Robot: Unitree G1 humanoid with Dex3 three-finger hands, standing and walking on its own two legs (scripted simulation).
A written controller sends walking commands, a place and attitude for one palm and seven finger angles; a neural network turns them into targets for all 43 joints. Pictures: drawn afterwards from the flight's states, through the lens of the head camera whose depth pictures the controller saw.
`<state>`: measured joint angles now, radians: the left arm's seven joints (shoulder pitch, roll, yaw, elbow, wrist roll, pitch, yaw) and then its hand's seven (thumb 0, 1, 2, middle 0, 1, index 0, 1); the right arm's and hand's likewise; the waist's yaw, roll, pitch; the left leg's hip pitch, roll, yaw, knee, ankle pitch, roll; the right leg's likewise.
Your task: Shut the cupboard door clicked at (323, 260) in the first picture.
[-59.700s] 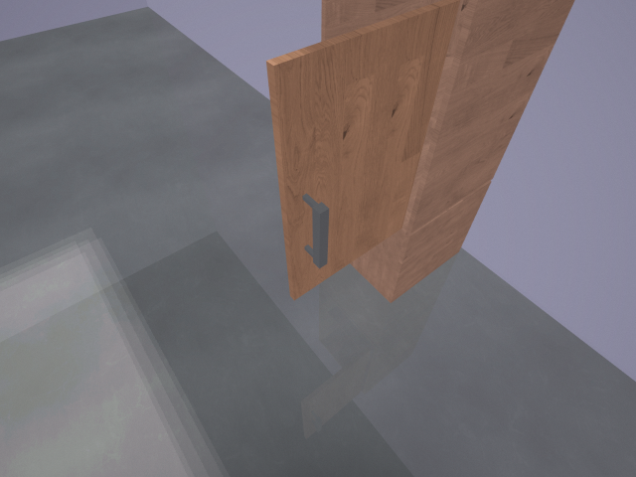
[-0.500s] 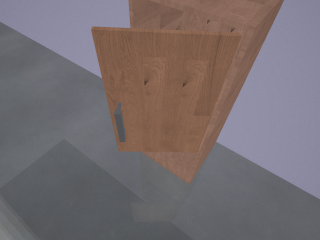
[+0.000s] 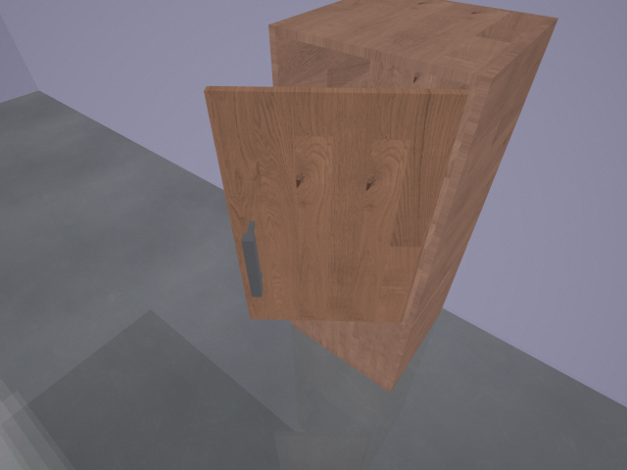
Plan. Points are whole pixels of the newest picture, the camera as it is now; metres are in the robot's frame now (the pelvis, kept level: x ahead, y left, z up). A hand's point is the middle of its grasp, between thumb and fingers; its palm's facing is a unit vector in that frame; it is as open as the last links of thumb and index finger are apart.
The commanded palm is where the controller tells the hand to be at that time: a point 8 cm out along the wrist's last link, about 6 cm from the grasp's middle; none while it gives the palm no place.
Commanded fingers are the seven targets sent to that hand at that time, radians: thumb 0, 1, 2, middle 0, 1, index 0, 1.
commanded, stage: look again from close up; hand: left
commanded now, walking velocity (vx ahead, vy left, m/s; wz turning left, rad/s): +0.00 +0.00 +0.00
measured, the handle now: (254, 259) +0.53 +0.16 -0.09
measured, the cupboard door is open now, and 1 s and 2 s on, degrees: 36 36 36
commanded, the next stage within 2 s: shuffle to correct the standing spot in 0.14 s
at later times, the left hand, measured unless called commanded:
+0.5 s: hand out of the picture +0.00 +0.19 -0.17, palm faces -0.02 -0.98 -0.21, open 7.3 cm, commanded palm none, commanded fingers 0.00 0.90 0.90 -0.20 -0.30 -0.20 -0.30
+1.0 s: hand out of the picture +0.02 +0.16 -0.20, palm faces +0.08 -0.99 -0.10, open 7.3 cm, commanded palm none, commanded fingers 0.00 0.90 0.90 -0.20 -0.30 -0.20 -0.30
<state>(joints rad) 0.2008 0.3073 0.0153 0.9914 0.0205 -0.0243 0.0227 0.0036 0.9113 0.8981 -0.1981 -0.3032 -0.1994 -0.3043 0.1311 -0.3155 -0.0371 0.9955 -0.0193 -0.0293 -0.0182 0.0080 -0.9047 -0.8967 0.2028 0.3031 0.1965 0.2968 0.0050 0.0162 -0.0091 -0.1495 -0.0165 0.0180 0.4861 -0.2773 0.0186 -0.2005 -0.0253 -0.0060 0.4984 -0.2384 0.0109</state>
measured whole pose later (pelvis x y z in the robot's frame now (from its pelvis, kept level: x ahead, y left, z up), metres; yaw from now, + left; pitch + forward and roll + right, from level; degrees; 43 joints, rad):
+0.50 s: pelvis +0.00 +0.00 +0.00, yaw +0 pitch -2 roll +0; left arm 0.31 0.22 -0.02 1.07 0.02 0.01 0.01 0.00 0.91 0.90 -0.20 -0.30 -0.20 -0.30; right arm 0.28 -0.20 0.01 1.12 -0.03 0.01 0.00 0.01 -0.90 -0.90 0.20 0.30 0.20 0.30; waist 0.00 -0.02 0.01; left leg -0.17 -0.01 0.02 0.48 -0.27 0.02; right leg -0.22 -0.02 0.00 0.47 -0.22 0.01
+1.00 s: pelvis +0.08 +0.02 -0.01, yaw -1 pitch -2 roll -2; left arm 0.42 0.11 0.03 1.11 0.02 0.01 0.05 0.00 0.91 0.90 -0.20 -0.30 -0.20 -0.30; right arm 0.22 -0.14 -0.04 1.08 -0.01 -0.05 -0.05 0.01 -0.92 -0.90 0.20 0.30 0.20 0.30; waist 0.03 -0.05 0.05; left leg -0.25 0.02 0.14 0.65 -0.35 0.08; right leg -0.18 -0.01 -0.01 0.67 -0.45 0.01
